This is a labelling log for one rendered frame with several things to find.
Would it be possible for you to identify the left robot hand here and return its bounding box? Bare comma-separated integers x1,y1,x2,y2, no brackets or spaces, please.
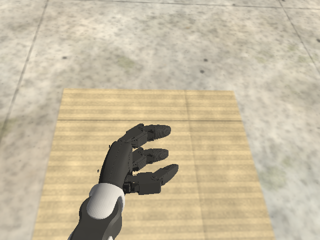
97,123,179,196

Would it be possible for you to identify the robot left forearm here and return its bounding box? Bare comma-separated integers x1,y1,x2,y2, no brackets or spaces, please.
67,183,125,240

